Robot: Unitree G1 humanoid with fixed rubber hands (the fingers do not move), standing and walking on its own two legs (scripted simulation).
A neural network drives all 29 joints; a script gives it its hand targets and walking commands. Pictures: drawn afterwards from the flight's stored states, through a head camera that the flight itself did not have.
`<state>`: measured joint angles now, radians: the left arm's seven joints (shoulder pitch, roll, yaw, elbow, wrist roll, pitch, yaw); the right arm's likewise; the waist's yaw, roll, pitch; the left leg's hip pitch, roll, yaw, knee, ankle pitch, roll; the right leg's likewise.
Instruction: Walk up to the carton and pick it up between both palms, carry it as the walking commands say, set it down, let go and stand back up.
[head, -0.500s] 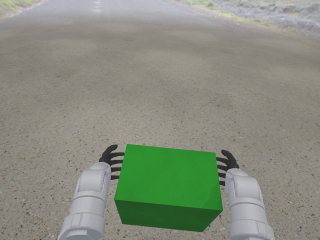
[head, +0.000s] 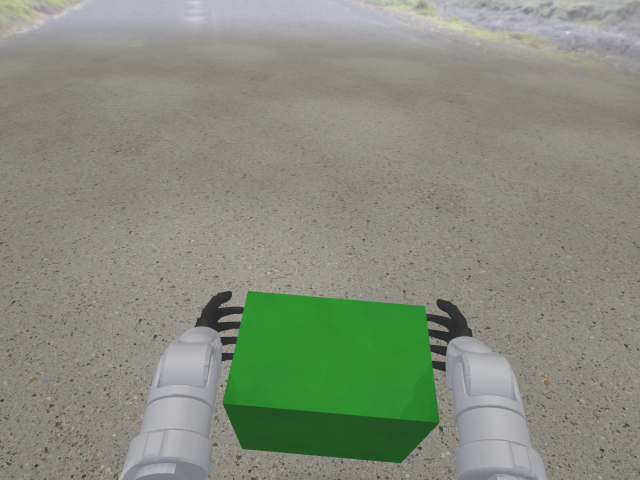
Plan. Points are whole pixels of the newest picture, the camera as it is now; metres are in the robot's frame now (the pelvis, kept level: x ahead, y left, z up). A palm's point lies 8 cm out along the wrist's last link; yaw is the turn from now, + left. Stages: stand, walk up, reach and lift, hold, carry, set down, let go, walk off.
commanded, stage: reach and lift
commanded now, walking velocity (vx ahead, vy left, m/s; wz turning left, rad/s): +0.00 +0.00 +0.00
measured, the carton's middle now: (328, 381) +0.30 -0.01 -0.03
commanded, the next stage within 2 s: hold in 0.54 s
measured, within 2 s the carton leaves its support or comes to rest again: neither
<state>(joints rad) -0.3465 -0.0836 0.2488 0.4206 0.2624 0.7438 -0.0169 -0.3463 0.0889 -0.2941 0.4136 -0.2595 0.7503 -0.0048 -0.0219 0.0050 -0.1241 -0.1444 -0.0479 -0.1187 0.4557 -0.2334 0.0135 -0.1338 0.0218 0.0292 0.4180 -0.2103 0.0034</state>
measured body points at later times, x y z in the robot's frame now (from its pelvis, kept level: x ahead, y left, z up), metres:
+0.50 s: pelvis +0.00 +0.00 +0.00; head -0.08 +0.00 +0.44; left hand +0.30 +0.16 +0.05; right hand +0.31 -0.17 +0.06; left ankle +0.01 +0.11 -0.74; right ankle +0.02 -0.12 -0.74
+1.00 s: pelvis +0.00 +0.00 +0.00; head -0.08 +0.00 +0.44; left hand +0.29 +0.16 +0.05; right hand +0.30 -0.18 +0.06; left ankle +0.01 +0.11 -0.74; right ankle +0.02 -0.12 -0.74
